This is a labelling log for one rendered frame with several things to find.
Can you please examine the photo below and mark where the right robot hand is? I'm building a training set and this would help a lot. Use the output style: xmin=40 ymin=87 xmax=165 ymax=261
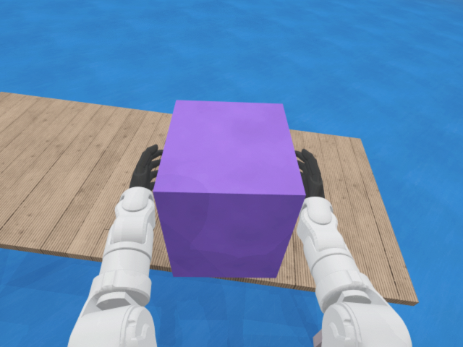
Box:
xmin=295 ymin=149 xmax=325 ymax=199

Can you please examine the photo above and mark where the right robot forearm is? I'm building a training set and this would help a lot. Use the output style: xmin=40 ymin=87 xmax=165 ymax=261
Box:
xmin=297 ymin=197 xmax=412 ymax=346

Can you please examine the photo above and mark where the robot right upper arm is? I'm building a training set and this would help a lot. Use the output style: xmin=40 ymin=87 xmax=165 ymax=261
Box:
xmin=321 ymin=301 xmax=412 ymax=347

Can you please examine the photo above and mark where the table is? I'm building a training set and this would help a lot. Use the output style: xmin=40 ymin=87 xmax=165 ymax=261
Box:
xmin=0 ymin=92 xmax=419 ymax=347

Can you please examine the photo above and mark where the left robot hand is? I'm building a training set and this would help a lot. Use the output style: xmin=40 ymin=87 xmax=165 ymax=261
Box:
xmin=129 ymin=144 xmax=163 ymax=191

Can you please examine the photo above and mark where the carton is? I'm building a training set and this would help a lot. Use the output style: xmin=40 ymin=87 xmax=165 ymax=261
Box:
xmin=153 ymin=100 xmax=306 ymax=278

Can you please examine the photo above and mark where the robot left upper arm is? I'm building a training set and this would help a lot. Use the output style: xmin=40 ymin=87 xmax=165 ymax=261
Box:
xmin=69 ymin=304 xmax=157 ymax=347

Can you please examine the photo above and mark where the left robot forearm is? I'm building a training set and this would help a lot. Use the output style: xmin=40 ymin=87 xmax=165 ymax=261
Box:
xmin=67 ymin=187 xmax=156 ymax=347

